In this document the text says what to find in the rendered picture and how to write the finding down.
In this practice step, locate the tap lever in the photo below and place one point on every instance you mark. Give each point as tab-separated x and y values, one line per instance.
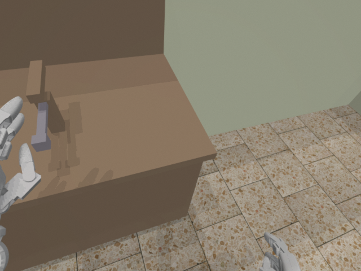
41	141

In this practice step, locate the robot left hand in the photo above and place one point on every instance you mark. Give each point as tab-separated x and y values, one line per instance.
23	183

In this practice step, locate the counter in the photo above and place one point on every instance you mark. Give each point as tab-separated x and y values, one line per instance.
127	146

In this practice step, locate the robot right hand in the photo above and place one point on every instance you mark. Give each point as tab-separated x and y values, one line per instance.
286	261

